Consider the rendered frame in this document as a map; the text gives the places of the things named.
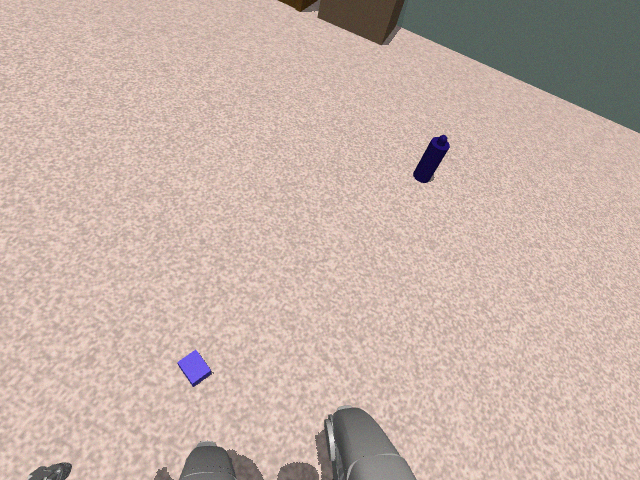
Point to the left robot hand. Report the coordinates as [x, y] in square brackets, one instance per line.
[58, 471]

